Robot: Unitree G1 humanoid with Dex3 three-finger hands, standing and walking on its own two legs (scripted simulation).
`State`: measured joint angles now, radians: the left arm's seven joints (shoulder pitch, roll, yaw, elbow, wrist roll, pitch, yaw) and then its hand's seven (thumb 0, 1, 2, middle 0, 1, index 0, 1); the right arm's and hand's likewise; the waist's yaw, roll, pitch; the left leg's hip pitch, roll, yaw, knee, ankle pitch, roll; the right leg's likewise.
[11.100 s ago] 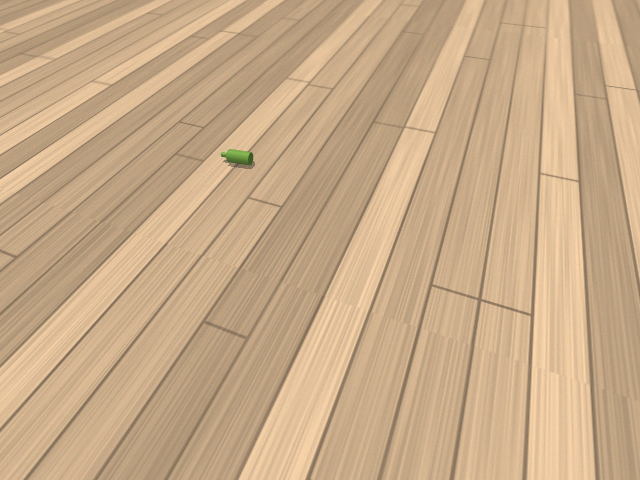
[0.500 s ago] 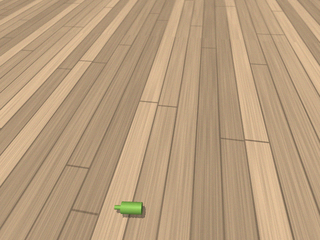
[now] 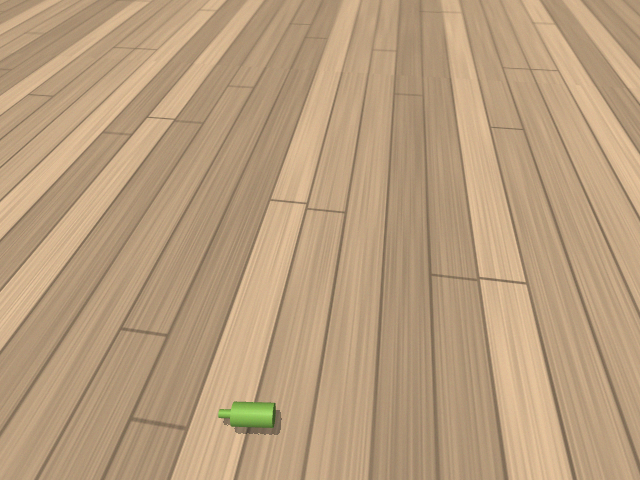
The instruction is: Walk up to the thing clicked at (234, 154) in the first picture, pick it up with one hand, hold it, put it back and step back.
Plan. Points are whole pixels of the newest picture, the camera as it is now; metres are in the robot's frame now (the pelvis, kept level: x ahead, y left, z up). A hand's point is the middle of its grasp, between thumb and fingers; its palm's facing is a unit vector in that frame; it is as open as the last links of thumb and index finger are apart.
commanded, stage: walk up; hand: left
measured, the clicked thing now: (246, 414) +0.44 +0.25 -0.74
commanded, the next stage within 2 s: stand in 0.20 s
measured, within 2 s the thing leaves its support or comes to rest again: neither
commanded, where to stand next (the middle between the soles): +0.05 +0.01 m, yaw -1 degrees
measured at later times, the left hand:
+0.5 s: hand out of the picture +0.08 +0.26 -0.15, palm faces -0.01 -0.94 -0.33, open 7.4 cm
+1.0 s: hand out of the picture +0.09 +0.26 -0.15, palm faces -0.04 -0.94 -0.35, open 7.4 cm
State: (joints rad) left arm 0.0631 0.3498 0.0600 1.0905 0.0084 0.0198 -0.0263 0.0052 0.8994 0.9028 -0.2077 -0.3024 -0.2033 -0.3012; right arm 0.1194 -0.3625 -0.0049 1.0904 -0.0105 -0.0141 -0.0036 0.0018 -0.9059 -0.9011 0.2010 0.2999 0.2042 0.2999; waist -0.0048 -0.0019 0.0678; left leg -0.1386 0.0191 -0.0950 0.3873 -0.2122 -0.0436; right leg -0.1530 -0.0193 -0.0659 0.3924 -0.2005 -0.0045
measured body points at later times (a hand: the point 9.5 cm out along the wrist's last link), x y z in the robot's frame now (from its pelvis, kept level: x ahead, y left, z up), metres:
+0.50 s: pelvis +0.00 +0.01 +0.00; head +0.02 +0.00 +0.45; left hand +0.08 +0.31 -0.13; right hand +0.08 -0.29 -0.13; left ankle +0.00 +0.15 -0.74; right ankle +0.01 -0.12 -0.74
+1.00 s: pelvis +0.01 +0.00 +0.00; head +0.02 +0.00 +0.45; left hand +0.10 +0.31 -0.12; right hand +0.08 -0.30 -0.13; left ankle +0.00 +0.15 -0.74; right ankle +0.01 -0.12 -0.74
